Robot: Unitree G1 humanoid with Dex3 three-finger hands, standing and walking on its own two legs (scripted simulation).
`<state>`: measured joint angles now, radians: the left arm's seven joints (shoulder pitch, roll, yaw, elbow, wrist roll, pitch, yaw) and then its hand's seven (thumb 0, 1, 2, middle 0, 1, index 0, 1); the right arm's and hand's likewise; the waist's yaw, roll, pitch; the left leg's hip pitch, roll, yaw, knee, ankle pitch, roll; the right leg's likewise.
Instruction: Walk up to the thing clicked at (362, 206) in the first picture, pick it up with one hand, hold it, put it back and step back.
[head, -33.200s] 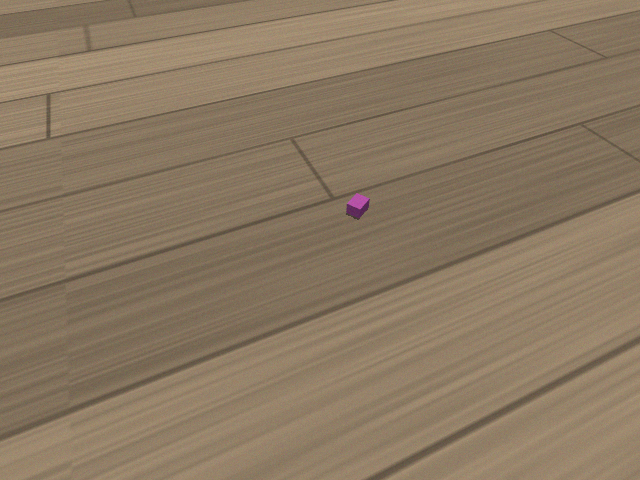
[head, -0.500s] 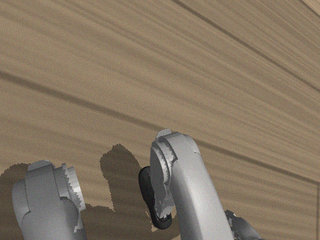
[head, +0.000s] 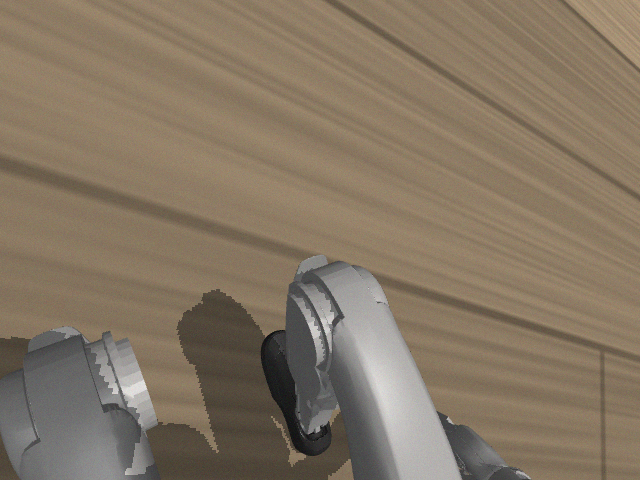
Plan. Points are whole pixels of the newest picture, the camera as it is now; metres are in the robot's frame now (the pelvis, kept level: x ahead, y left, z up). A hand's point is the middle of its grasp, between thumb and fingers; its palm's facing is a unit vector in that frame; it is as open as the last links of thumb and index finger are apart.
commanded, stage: rest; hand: left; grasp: from above
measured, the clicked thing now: out of the picture +0.44 +0.37 -0.27
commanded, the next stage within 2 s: open in 0.12 s
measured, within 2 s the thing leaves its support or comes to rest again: neither
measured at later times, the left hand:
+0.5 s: hand out of the picture +0.42 +0.37 -0.24, palm faces -0.47 -0.14 -0.87, open 9.8 cm
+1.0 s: hand out of the picture +0.42 +0.37 -0.24, palm faces -0.47 -0.14 -0.87, open 12.5 cm
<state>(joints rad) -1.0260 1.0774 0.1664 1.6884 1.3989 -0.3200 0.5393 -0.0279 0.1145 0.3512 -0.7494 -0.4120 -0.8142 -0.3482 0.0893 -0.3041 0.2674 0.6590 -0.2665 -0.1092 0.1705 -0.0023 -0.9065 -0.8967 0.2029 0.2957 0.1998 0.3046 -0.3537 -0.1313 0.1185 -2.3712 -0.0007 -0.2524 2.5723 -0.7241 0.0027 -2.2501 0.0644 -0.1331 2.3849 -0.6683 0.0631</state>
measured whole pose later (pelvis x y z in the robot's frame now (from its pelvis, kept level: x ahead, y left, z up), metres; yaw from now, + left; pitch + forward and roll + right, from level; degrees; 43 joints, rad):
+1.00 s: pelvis +0.00 +0.00 +0.00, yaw -1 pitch +27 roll -15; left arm -1.02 1.11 0.15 1.67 1.36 -0.33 0.52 0.00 -0.24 0.77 -0.29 -0.81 -0.31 -0.79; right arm 0.08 -0.33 0.30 0.63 -0.26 -0.14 0.19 0.00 -0.90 -0.90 0.20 0.30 0.20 0.30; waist -0.35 -0.14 0.15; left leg -2.36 0.00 -0.27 2.57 -0.72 0.00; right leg -2.23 0.07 -0.15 2.37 -0.66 0.07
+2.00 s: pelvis -0.01 -0.01 +0.07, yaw +6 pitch +34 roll -11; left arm -0.95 0.87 0.06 1.23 1.14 -0.26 0.06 0.00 -0.38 0.90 -0.20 -0.87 -0.20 -0.87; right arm 0.15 -0.34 0.11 0.61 -0.10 0.04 0.12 0.00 -0.90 -0.90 0.20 0.30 0.20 0.30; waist -0.21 0.01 -0.03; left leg -2.25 -0.01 -0.16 2.31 -0.66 0.01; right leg -2.15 0.01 -0.08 2.19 -0.64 0.05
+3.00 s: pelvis +0.00 -0.01 +0.21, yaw +11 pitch +31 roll -7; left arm -0.20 0.50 0.10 0.41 0.35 0.13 -0.02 0.01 0.86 0.89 -0.21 -0.30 -0.21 -0.30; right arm 0.07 -0.28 -0.01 0.55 0.02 -0.01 0.03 0.00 -0.91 -0.90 0.20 0.29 0.20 0.30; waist -0.06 0.03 -0.18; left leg -1.75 0.01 -0.10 1.84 -0.64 0.00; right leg -1.68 -0.01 -0.05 1.76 -0.62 0.04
